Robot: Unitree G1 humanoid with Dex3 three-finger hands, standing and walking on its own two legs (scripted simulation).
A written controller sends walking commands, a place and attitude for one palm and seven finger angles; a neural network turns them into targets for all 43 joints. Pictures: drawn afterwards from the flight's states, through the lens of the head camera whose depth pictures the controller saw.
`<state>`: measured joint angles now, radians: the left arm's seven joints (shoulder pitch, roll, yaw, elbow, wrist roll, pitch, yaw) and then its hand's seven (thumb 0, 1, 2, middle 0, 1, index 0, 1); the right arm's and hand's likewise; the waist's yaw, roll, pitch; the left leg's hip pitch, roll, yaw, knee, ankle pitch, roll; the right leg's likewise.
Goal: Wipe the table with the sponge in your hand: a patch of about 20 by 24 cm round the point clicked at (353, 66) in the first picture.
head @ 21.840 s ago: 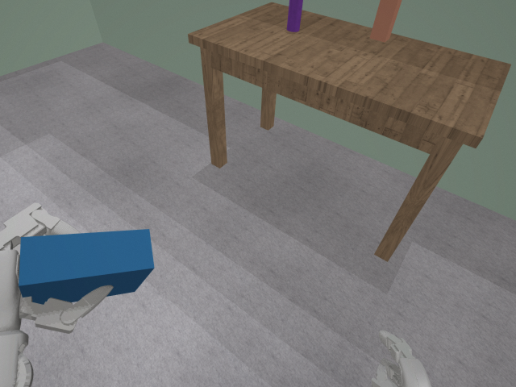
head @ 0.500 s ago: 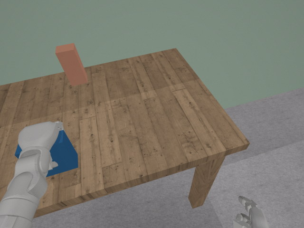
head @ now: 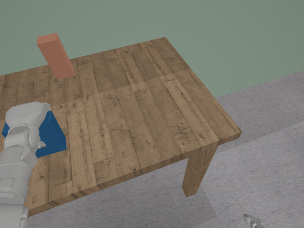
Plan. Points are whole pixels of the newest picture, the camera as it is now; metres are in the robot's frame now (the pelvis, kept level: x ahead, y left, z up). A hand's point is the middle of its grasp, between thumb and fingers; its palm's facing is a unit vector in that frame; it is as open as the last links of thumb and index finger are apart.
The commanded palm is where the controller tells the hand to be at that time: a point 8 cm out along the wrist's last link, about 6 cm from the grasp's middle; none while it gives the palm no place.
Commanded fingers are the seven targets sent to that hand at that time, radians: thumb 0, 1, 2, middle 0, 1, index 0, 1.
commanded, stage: wipe forward along the first lane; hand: left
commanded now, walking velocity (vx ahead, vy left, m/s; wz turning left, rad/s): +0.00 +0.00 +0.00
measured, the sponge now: (41, 141) +0.33 +0.36 +0.02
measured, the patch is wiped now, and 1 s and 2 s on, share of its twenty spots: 0.15 0.25 0.35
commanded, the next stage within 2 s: slide across to the middle lane in 0.66 s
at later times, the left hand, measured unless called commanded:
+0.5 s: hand (36, 113) +0.40 +0.39 +0.06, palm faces -0.16 +0.02 -0.99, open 9.3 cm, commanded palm +0.40 +0.38 +0.10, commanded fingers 0.00 0.10 1.30 -1.20 -1.60 -1.20 -1.60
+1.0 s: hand (39, 106) +0.42 +0.40 +0.06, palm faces -0.14 +0.04 -0.99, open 9.2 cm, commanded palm +0.43 +0.36 +0.11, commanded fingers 0.00 0.10 1.30 -1.20 -1.60 -1.20 -1.60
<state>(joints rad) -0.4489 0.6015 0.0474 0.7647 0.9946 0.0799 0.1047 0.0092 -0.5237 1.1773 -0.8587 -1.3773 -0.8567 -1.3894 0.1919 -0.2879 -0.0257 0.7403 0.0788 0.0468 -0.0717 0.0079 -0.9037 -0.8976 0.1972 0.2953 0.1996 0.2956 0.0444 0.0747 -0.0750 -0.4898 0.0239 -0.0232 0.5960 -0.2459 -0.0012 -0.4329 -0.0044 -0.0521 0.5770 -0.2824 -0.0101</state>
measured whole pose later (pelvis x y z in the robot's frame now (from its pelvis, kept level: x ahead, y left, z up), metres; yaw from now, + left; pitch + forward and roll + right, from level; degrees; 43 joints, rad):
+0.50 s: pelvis +0.01 +0.02 +0.00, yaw -1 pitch +12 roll -2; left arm -0.61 0.69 0.09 0.97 1.04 0.01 0.11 0.01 -0.52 1.18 -0.86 -1.38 -0.85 -1.40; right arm 0.27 -0.30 -0.04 0.75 0.08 0.08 -0.05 0.01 -0.90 -0.90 0.20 0.30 0.20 0.30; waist 0.00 0.05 -0.10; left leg -0.57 0.02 0.00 0.64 -0.28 0.01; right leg -0.50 0.00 -0.03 0.57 -0.28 0.01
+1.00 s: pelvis +0.02 +0.03 +0.00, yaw -1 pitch +13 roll -2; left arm -0.69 0.69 0.03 0.99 1.03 0.04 0.13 0.01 -0.51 1.17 -0.84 -1.40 -0.84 -1.42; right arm 0.28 -0.28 -0.04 0.76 0.08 0.09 -0.04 0.00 -0.90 -0.90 0.20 0.30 0.20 0.30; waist -0.01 0.04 -0.10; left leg -0.59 0.02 -0.01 0.64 -0.29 0.02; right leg -0.50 -0.01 -0.04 0.56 -0.28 0.02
